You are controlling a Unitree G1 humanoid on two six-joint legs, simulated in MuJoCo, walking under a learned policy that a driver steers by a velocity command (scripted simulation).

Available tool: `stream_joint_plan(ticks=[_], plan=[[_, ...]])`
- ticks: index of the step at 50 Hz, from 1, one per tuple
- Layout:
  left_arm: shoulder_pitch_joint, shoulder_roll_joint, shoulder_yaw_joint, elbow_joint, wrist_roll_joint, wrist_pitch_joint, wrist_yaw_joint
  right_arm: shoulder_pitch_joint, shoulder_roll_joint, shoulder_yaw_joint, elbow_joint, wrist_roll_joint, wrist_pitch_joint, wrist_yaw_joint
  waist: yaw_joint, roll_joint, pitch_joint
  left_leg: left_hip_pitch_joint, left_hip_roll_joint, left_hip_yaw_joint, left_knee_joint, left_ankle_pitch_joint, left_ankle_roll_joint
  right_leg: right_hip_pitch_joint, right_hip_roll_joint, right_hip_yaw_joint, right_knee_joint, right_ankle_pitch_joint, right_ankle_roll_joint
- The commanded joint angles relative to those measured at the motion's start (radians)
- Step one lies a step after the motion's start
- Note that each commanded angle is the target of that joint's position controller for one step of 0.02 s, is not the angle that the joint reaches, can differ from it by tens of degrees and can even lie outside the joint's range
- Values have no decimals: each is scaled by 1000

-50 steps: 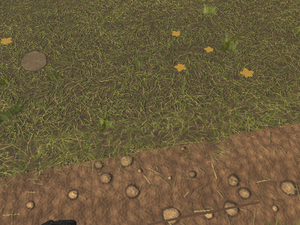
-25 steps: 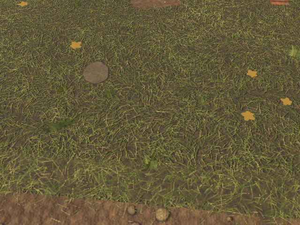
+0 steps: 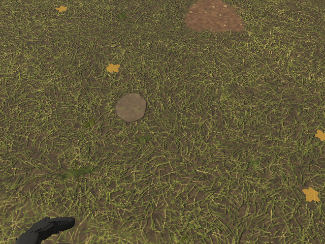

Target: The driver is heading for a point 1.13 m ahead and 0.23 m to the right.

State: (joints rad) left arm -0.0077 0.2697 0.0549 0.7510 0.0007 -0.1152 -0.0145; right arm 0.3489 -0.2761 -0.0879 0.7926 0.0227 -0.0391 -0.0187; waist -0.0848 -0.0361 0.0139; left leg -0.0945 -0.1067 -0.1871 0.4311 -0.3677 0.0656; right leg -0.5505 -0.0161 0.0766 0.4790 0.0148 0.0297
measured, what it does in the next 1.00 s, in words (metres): walks ahead: right foot, then left foot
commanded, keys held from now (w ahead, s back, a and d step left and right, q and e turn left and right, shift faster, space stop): q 0.34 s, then e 0.66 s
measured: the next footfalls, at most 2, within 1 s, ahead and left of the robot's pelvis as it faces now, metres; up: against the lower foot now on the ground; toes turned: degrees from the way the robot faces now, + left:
right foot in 0.04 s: +0.20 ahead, -0.10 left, +0.00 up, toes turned -2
left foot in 0.48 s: +0.17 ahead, +0.14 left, +0.00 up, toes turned +15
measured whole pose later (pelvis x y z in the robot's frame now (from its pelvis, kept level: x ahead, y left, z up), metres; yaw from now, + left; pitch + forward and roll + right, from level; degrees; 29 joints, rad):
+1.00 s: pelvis +0.15 -0.03 -0.01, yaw +0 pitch +2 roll +2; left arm 0.20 0.31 0.07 0.76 0.02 0.01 -0.02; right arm 0.10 -0.31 -0.10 0.74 0.00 0.04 -0.05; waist 0.02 0.04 0.06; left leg -0.47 0.04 0.01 1.11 -0.55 -0.05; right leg -0.35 0.01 -0.05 0.65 -0.33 -0.08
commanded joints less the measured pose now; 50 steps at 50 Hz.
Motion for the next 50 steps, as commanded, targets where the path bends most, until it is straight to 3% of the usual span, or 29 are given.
stream_joint_plan(ticks=[1, 2, 3, 4, 5, 6, 7, 9, 11, 15, 20, 22, 23, 24, 25, 26, 27, 29, 31, 34, 38, 41, 44, 45, 46, 47, 48, 49, 50], plan=[[63, 146, 48, -52, 14, -33, 1, -38, -130, -30, -74, -2, 7, -13, 102, 169, -79, -30, 168, -178, 131, 528, 65, 237, 26, -37, -85, 38, -52], [179, 196, 60, -42, 37, -37, 5, -60, -87, -15, -107, -12, 4, -13, 153, 115, -203, -132, 111, -129, 344, 448, 18, 479, -104, 54, -26, 244, -112], [272, 249, 67, -37, 49, -25, 12, 94, -17, 4, -110, -30, 1, -13, 107, -139, -357, -390, -14, -21, 664, -207, -50, 819, -371, 316, 54, 616, -245], [316, 244, 70, -17, 15, -2, 3, 193, -89, 1, -121, 0, -5, -7, 91, -318, -474, -568, 4, 0, 882, -366, -78, 925, -503, 615, -4, 413, -359], [255, 158, 49, -56, 11, 13, 7, 121, -169, -21, -104, 13, 8, -10, 119, -159, -362, -628, 64, -10, 964, -277, -105, 823, -436, 508, -44, 268, -320], [200, 112, 33, -68, 15, 30, 16, 9, -192, -29, -129, 8, 25, -13, 132, -79, -246, -646, 93, 46, 954, -203, -119, 690, -380, 339, -57, 243, -272], [154, 94, 23, -71, 20, 41, 19, -35, -186, -34, -136, 1, 44, -17, 115, -36, -167, -615, 124, 69, 920, -167, -131, 555, -324, 230, -77, 277, -255], [108, 108, 26, -58, 28, 51, 21, -19, -129, -29, -150, 4, 72, -17, 66, -81, -91, -507, 162, 106, 810, -121, -128, 356, -258, 99, -146, 231, -236], [95, 135, 38, -50, 29, 50, 24, -28, -83, -17, -172, 5, 79, -19, 61, -110, -85, -480, 165, 141, 706, -80, -132, 328, -259, 34, -191, 271, -260], [71, 168, 53, -47, 12, 68, 37, -83, -86, -13, -203, -5, 82, -5, 70, -85, -149, -413, 189, 156, 522, 75, -121, 367, -300, -45, -211, 241, -272], [108, 188, 53, -12, -12, 91, 23, -167, -82, -9, -238, -17, 89, 19, 97, -89, -111, -287, 149, 191, 298, 79, -80, 356, -291, -75, -191, 56, -247], [90, 166, 38, 6, -29, 94, 12, -120, -65, -5, -212, -26, 81, 24, 58, -75, -110, -149, 120, 214, 73, 180, -47, 338, -259, -79, -121, -16, -206], [115, 109, 15, 26, -28, 90, 2, -96, -72, -6, -195, -34, 75, 20, 48, -47, -114, -11, 124, 194, -59, 287, -26, 276, -216, -97, -74, -73, -148], [163, 37, -14, 33, 8, 80, -13, -77, -133, -14, -198, -44, 72, 7, 75, 78, -166, 143, 281, 25, -83, 561, 3, 199, -140, -157, 33, -242, -52], [236, 10, -27, 38, 37, 74, -26, -160, -157, 1, -234, -65, 72, -7, 150, 240, -168, 123, 448, -110, -40, 723, 118, 127, -80, -166, 109, -517, 22], [201, 70, -16, 40, 17, 85, -17, -196, -108, 9, -224, -72, 65, 0, 112, 233, -171, -16, 429, -74, -60, 548, 175, 204, -86, -111, 134, -534, 42], [178, 103, -8, 35, 3, 92, -11, -246, -102, 11, -217, -70, 56, 7, 128, 219, -125, -55, 357, -6, -61, 425, 134, 229, -73, -116, 94, -431, 39], [148, 144, 3, 41, 8, 106, 6, -262, -140, -2, -205, -55, 48, 5, 112, 229, -84, -59, 307, 55, -63, 330, 68, 213, -54, -123, 69, -272, 37], [166, 163, 8, 34, 4, 117, 8, -240, -146, -7, -190, -43, 51, -7, 109, 209, -61, -73, 325, 64, -54, 350, 68, 214, -54, -119, 91, -223, 26], [160, 159, 19, 22, -10, 125, 8, -197, -156, -20, -178, -35, 60, -25, 78, 155, -43, -52, 361, 70, -43, 352, 94, 141, -39, -135, 184, -227, -15], [150, 108, 27, -5, -13, 154, 2, -217, -154, -28, -175, -35, 47, -36, 65, 175, -50, -42, 509, 8, -54, 567, 191, 24, -71, -97, 486, -615, -10], [187, 104, 32, -3, -18, 169, -3, -303, -160, -35, -175, -27, 42, -29, 99, 149, -69, -79, 468, 116, -21, 596, 148, 109, -73, -120, 408, -514, -6], [261, 106, 43, 9, -16, 169, -15, -331, -151, -35, -154, -3, 58, -28, 145, 151, -98, -125, 413, 230, 97, 495, 62, 285, -3, -198, 150, -273, -37], [276, 138, 56, 7, -8, 164, -11, -270, -123, -31, -126, -2, 61, -26, 136, 67, -88, -184, 359, 296, 223, 331, -7, 362, 4, -138, 21, -126, -73], [286, 290, 92, -22, 0, 153, 10, -237, -71, -16, -144, -41, 62, -23, 102, -255, -78, -442, 222, 388, 551, -79, -122, 501, -247, 251, -80, 305, -184], [297, 318, 84, -50, 37, 131, -1, -342, -73, -9, -188, -42, 59, -30, 151, -280, -133, -574, 97, 208, 766, -374, -146, 491, -397, 496, -133, 440, -384], [286, 291, 75, -63, 43, 107, -12, -354, -114, -20, -179, -23, 58, -34, 163, -132, -154, -601, 115, 128, 850, -337, -132, 510, -373, 435, -134, 371, -398], [249, 267, 70, -67, 27, 95, -7, -342, -121, -24, -167, -16, 57, -39, 134, -80, -119, -623, 130, 116, 847, -248, -117, 504, -320, 353, -116, 294, -346], [211, 241, 64, -71, 4, 96, 4, -324, -128, -29, -143, -25, 57, -48, 114, -24, -102, -636, 148, 107, 811, -159, -114, 502, -274, 301, -106, 223, -291]])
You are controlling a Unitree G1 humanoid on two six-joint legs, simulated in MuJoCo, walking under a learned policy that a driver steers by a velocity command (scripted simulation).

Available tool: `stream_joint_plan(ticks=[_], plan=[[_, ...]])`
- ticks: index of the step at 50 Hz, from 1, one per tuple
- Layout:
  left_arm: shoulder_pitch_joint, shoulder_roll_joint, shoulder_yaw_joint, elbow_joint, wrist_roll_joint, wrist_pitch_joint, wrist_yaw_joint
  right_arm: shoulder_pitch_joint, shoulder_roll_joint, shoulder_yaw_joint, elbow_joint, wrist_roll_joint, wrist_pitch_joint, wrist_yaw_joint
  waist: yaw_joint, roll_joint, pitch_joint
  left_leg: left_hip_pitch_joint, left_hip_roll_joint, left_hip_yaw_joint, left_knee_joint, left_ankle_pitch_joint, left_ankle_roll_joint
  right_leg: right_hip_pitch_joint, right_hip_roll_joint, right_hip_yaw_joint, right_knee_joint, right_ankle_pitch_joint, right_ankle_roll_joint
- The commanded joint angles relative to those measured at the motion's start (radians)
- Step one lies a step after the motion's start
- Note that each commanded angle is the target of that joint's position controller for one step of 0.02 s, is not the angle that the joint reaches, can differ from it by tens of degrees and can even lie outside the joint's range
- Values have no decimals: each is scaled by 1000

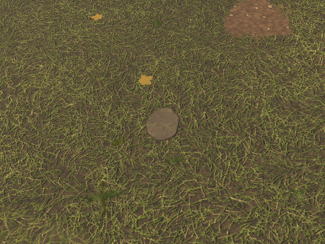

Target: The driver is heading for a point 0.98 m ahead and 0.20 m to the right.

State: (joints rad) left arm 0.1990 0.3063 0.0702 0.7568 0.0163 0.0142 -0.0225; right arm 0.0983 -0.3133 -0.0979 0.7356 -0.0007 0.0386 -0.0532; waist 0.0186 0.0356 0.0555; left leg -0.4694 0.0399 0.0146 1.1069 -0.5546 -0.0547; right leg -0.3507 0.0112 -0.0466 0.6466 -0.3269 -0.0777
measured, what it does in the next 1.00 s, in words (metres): steps on the spot, turning right: left foot, then right foot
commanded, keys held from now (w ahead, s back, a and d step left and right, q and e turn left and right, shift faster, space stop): e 0.36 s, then no key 0.46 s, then w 0.18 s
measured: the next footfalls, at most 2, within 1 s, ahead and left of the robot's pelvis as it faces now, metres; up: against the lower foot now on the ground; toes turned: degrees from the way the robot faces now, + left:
left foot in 0.54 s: +0.12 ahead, +0.11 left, +0.00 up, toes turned -18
right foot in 0.84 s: +0.00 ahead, -0.11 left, +0.00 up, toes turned -15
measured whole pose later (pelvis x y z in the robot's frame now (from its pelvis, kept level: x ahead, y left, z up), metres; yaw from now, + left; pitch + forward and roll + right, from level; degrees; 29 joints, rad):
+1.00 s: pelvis +0.05 +0.02 +0.01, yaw -19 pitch +0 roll +0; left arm 0.31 0.26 0.04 0.73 0.00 0.01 0.02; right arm 0.20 -0.27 -0.04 0.80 0.02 -0.04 0.01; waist 0.01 0.01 -0.01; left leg -0.29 -0.01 0.00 0.68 -0.43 0.02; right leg -0.18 0.00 0.07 0.54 -0.36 0.00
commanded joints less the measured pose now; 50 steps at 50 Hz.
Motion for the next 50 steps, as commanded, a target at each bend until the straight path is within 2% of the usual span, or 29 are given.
stream_joint_plan(ticks=[1, 4, 8, 12, 16, 19, 23, 25, 26, 27, 28, 29, 30, 31, 33, 36, 37, 38, 39, 40, 41, 42, 43, 44, 45, 46, 47, 48, 50], plan=[[-26, 178, 39, -84, -28, -28, 23, -60, -105, -26, -76, -8, -19, -19, -6, -106, -136, -240, 11, -102, 100, 90, 3, 284, -273, 392, -277, 544, -153], [-9, 162, 32, -104, -25, -17, 42, -18, -83, -24, -57, 3, -22, -12, -15, -122, -167, -190, -19, -104, 81, 199, -12, 293, -230, 361, -296, 546, -133], [11, 168, 37, -120, -28, -10, 53, -31, -72, -22, -58, 2, -28, -13, -3, -134, -152, -211, -32, -124, -20, 244, -34, 319, -213, 388, -315, 447, -130], [0, 173, 40, -141, -25, 1, 58, -43, -78, -24, -60, 3, -38, -11, 3, -162, -114, -191, -35, -139, -147, 262, -52, 271, -190, 439, -332, 274, -130], [-16, 179, 47, -160, -22, 8, 57, -48, -76, -21, -61, 3, -54, -1, 10, -177, -108, -128, -46, -149, -261, 252, -51, 227, -167, 488, -320, 205, -134], [-30, 178, 48, -174, -20, 13, 53, -37, -80, -19, -60, 6, -68, 10, 13, -180, -125, -73, -53, -148, -325, 230, -43, 220, -166, 520, -289, 247, -144], [-46, 158, 37, -185, -17, 22, 45, -8, -82, -13, -57, 9, -82, 31, 16, -182, -159, 51, -53, -117, -419, 204, -22, 211, -168, 540, -229, 441, -149], [-65, 145, 29, -188, -24, 26, 44, 25, -75, -9, -51, 8, -88, 44, -11, -174, -159, 140, -55, -97, -559, 275, 0, 200, -149, 540, -197, 493, -131], [-71, 135, 24, -186, -32, 28, 45, 52, -70, -7, -43, 4, -93, 50, -35, -163, -152, 223, -49, -89, -699, 406, 19, 172, -124, 527, -182, 455, -101], [-37, 112, 16, -179, -27, 25, 46, 55, -96, -9, -47, -9, -94, 50, -25, -119, -151, 308, 17, -148, -756, 542, 48, 126, -85, 499, -156, 321, -50], [26, 74, 4, -176, -4, 17, 43, 42, -158, -15, -66, -27, -91, 44, 26, 75, -172, 385, 186, -314, -770, 762, 122, 54, 20, 374, -8, 28, 11], [38, 92, 12, -186, -12, 10, 42, 23, -153, -7, -53, -45, -83, 43, 55, 217, -128, 339, 300, -438, -764, 876, 282, -44, 112, 252, 81, -255, 68], [18, 155, 29, -177, -7, 7, 45, 20, -113, 2, -62, -33, -85, 44, 13, 178, -127, 311, 330, -475, -785, 805, 345, -64, 72, 226, 228, -322, 116], [-11, 177, 42, -172, -17, 8, 48, 23, -110, 3, -58, -22, -85, 41, -4, 135, -116, 322, 291, -438, -777, 751, 327, -92, 61, 221, 323, -291, 136], [-6, 135, 37, -151, -18, 25, 52, 1, -105, 9, -55, -1, -82, 37, -2, 100, -101, 327, 232, -352, -756, 705, 276, -115, 38, 226, 378, -231, 171], [-7, 44, 6, -140, -21, 27, 42, -18, -86, 19, -43, -3, -62, 39, 2, 126, -105, 307, 140, -224, -732, 750, 238, -18, 6, 131, 177, -177, 184], [-29, 27, -2, -142, -23, 24, 40, -2, -84, 19, -38, -5, -55, 40, -19, 144, -114, 318, 132, -216, -722, 770, 240, 15, 0, 108, 93, -157, 183], [-35, 30, -1, -139, -27, 21, 39, 19, -89, 20, -32, -6, -50, 40, -32, 152, -127, 334, 136, -224, -713, 783, 246, 47, -1, 95, 15, -116, 181], [-17, 38, 3, -127, -31, 21, 39, 22, -91, 22, -28, -2, -46, 42, -23, 150, -135, 339, 134, -225, -699, 774, 242, 93, 2, 81, -89, -37, 173], [9, 41, 5, -110, -28, 20, 38, 20, -86, 26, -24, 5, -45, 44, -5, 140, -133, 326, 124, -218, -690, 743, 226, 159, 10, 64, -236, 91, 158], [9, 60, 7, -106, -19, 19, 39, 50, -78, 31, -14, 7, -51, 46, -11, 119, -131, 297, 114, -220, -694, 683, 190, 226, -1, 89, -308, 196, 137], [22, 95, 10, -112, -7, 20, 45, 74, -60, 41, -6, -7, -64, 52, -19, 55, -165, 237, 91, -198, -687, 515, 133, 322, -63, 154, -286, 286, 108], [21, 153, 24, -98, -5, 23, 46, 107, -47, 45, -3, -17, -75, 59, -65, -90, -157, 205, -4, -99, -670, 296, 85, 285, -89, 182, -216, 172, 55], [33, 128, 25, -96, -6, 23, 38, 53, -48, 48, 0, -16, -77, 57, -20, -135, -134, 214, -59, -25, -598, 157, 50, 199, -81, 202, -245, -118, 6], [50, 122, 21, -96, -3, 17, 35, 13, -57, 44, -11, -6, -79, 54, 4, -159, -75, 166, -85, 11, -517, 101, 39, 144, -112, 274, -316, -324, -28], [73, 140, 23, -90, -2, 9, 37, -6, -47, 42, -20, 4, -84, 51, 13, -204, -14, 95, -92, 38, -442, 87, 42, 120, -165, 366, -384, -433, -59], [100, 150, 24, -80, -9, -3, 39, -21, -44, 41, -32, 15, -90, 49, 23, -251, 49, 43, -86, 37, -398, 90, 52, 99, -218, 455, -431, -478, -94], [113, 149, 22, -74, -16, -15, 44, -27, -43, 38, -41, 23, -101, 51, 21, -272, 86, 13, -59, 7, -370, 100, 74, 84, -258, 509, -450, -461, -117], [105, 135, 18, -75, -25, -28, 49, -4, -34, 37, -37, 34, -126, 66, -1, -277, 89, 19, -33, -9, -410, 71, 121, 105, -269, 496, -436, -372, -114]])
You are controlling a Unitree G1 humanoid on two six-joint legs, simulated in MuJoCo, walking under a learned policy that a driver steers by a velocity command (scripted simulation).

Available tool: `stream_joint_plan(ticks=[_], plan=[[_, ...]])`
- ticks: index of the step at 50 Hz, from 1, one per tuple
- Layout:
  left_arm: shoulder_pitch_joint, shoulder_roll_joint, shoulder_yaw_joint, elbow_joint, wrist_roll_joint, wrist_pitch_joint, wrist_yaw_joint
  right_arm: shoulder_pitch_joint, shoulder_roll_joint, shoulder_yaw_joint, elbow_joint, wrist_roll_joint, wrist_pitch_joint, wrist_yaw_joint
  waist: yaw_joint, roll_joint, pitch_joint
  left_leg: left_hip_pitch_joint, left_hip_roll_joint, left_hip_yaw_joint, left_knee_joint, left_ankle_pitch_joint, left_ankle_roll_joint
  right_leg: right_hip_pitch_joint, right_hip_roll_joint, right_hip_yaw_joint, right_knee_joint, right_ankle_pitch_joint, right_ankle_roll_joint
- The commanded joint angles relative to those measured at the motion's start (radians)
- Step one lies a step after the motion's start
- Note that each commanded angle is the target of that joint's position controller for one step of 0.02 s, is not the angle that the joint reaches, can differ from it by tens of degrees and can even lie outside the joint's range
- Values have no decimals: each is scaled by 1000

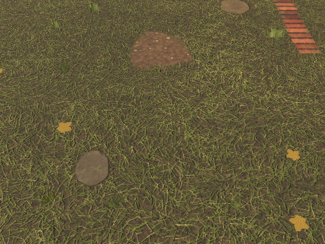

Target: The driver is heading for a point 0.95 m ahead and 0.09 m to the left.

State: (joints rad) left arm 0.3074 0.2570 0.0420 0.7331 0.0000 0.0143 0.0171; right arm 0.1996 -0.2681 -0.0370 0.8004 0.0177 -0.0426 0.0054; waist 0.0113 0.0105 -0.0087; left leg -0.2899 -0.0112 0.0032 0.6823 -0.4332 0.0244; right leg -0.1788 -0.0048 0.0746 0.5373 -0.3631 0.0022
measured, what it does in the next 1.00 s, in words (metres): walks ahead: right foot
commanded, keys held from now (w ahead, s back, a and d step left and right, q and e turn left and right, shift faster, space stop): w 1.00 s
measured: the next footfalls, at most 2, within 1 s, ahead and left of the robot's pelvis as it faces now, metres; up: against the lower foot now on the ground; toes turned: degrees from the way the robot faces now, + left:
right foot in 0.50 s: +0.37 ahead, -0.15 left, +0.00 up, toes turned -2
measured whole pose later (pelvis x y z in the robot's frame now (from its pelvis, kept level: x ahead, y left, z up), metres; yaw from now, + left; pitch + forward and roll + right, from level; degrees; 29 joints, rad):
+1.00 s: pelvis +0.48 -0.03 +0.00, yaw +0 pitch +2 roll -2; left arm 0.40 0.30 0.06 0.83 -0.02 -0.06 0.00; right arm 0.04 -0.26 -0.02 0.70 0.01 -0.09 0.05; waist 0.08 0.04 0.03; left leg -0.56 0.06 -0.01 0.52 0.00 0.03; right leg 0.08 0.04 -0.04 0.24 -0.35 -0.01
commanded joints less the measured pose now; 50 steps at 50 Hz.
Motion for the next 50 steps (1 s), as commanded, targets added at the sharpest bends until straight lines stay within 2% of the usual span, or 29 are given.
stream_joint_plan(ticks=[1, 2, 3, 4, 5, 6, 7, 9, 11, 15, 16, 19, 21, 22, 23, 24, 25, 26, 27, 28, 29, 30, 31, 34, 38, 42, 46, 48, 50], plan=[[-35, 180, 44, -61, -18, -29, 8, -65, -72, -24, -85, 18, -55, 16, -23, -231, 141, -67, 13, 16, -88, -16, 62, -99, -227, 323, -308, -293, -172], [-68, 172, 41, -72, -23, -28, 7, 1, -74, -29, -49, 13, -60, 22, -59, -202, 114, 91, -6, 33, -180, 93, 69, -165, -182, 257, -274, -232, -144], [-89, 144, 34, -84, -17, -32, 6, 80, -94, -40, -11, 5, -61, 24, -89, -161, 76, 226, 0, 5, -192, 161, 65, -228, -136, 192, -190, -147, -113], [-129, 86, 17, -114, -8, -41, 6, 188, -152, -55, 14, 1, -62, 22, -124, -16, 45, 332, 128, -193, -295, 53, 107, -331, -49, 71, 37, -75, -55], [-137, 75, 16, -164, -19, -59, 14, 268, -262, -82, 24, -4, -65, 32, -133, 247, 27, 413, 330, -597, -460, -103, 239, -502, 51, -43, 338, -125, 0], [-136, 138, 35, -169, -40, -74, 18, 252, -221, -67, 17, -15, -71, 34, -122, 216, 71, 401, 410, -738, -509, -143, 309, -629, 24, 27, 532, -236, -3], [-116, 146, 39, -154, -50, -84, 9, 208, -171, -52, 5, -11, -73, 26, -92, 149, 116, 401, 385, -650, -493, -124, 290, -691, -24, 49, 609, -158, -22], [-123, 124, 37, -136, -32, -98, -8, 168, -151, -44, -7, -14, -66, 15, -72, 83, 112, 400, 315, -476, -499, 6, 233, -716, -78, 17, 591, -3, -41], [-141, 105, 35, -136, -17, -100, -26, 156, -131, -33, -15, -17, -55, 8, -65, 87, 95, 349, 253, -331, -525, 194, 197, -639, -101, -14, 504, 89, -28], [-243, 37, 5, -173, -15, -102, -48, 168, -167, -36, -9, -6, -39, -7, -89, 77, 92, 253, 190, -145, -541, 393, 178, -491, -67, -89, 211, 241, 17], [-269, 33, 1, -181, -18, -104, -53, 177, -183, -39, -5, -5, -36, -9, -97, 81, 95, 226, 188, -124, -542, 397, 173, -444, -54, -101, 146, 282, 21], [-316, 66, 7, -203, -28, -104, -62, 212, -210, -46, 11, 6, -33, -8, -100, 94, 113, 215, 235, -130, -547, 403, 166, -372, -37, -96, 57, 346, 4], [-316, 96, 17, -210, -29, -106, -65, 207, -216, -50, 17, 13, -28, -8, -74, 93, 118, 264, 265, -127, -521, 476, 148, -352, -32, -85, 17, 332, -30], [-289, 115, 25, -205, -26, -106, -64, 200, -225, -54, 17, 12, -25, -9, -48, 96, 97, 289, 269, -116, -475, 601, 136, -305, -18, -93, 6, 312, -49], [-223, 137, 38, -189, -22, -104, -59, 190, -234, -57, 17, 11, -21, -10, -1, 95, 46, 300, 253, -85, -379, 774, 119, -204, 7, -114, -11, 303, -73], [-86, 171, 60, -148, -20, -99, -50, 191, -221, -52, 15, 6, -16, -12, 70, 80, -47, 265, 212, -45, -205, 898, 97, -15, 34, -138, -18, 298, -101], [84, 211, 78, -111, -18, -90, -38, 192, -183, -35, 1, -11, -16, -15, 148, 41, -168, 98, 172, -22, 49, 750, 63, 259, -58, -43, 19, 269, -141], [163, 331, 96, -96, 6, -89, -36, 321, -43, 6, -35, -15, -30, -10, 82, -259, -337, -252, -3, -4, 475, 154, -6, 585, -343, 459, -72, 13, -300], [165, 244, 73, -97, -1, -91, -41, 284, -111, -4, -20, 3, -53, -2, 105, -263, -373, -367, -27, -145, 609, -124, 1, 559, -381, 729, -269, -171, -315], [78, 198, 54, -95, -7, -94, -42, 176, -185, -29, -50, 33, -61, 5, 89, -190, -176, -464, 35, -126, 653, -59, 14, 422, -355, 582, -286, -192, -264], [12, 177, 46, -99, -8, -95, -44, 112, -182, -26, -67, 30, -66, 4, 62, -113, -82, -449, 85, -92, 615, 33, 21, 279, -315, 443, -295, -82, -243], [-37, 154, 39, -98, -2, -96, -48, 90, -165, -25, -67, 11, -64, 2, 29, -70, -24, -417, 118, -80, 557, 100, 15, 159, -267, 338, -314, 36, -232], [-70, 136, 34, -100, 8, -103, -50, 112, -155, -29, -59, 3, -55, 1, -8, -93, -11, -353, 150, -90, 514, 154, 10, 76, -230, 266, -340, 120, -223], [-84, 130, 36, -76, -2, -126, -51, 142, -112, -21, -41, -4, -26, -3, -44, -98, -1, -298, 164, -74, 451, 209, -18, -18, -202, 157, -404, 239, -245], [-30, 156, 42, -32, -2, -128, -36, -6, -98, -17, -90, -18, -26, -6, -12, -59, 62, -403, 169, -69, 233, 390, -53, 4, -189, 76, -441, 310, -246], [32, 189, 48, 1, -12, -112, -23, -148, -69, -3, -125, -10, -47, 14, 46, -50, 84, -349, 124, -23, -20, 558, -50, 35, -172, 3, -439, 329, -214], [98, 203, 53, 45, -21, -91, -18, -240, -80, -4, -168, -1, -56, 39, 70, -54, 102, -370, 100, -30, -132, 520, -20, 170, -228, 13, -384, 355, -204], [99, 211, 58, 57, -23, -78, -14, -236, -96, -9, -177, -2, -59, 48, 51, -65, 89, -352, 87, -29, -167, 440, 7, 238, -256, 23, -335, 425, -187], [79, 226, 62, 60, -21, -67, -9, -154, -128, -24, -160, -4, -60, 47, -1, -92, 30, -218, 43, 10, -185, 362, 39, 271, -247, 10, -224, 664, -163]])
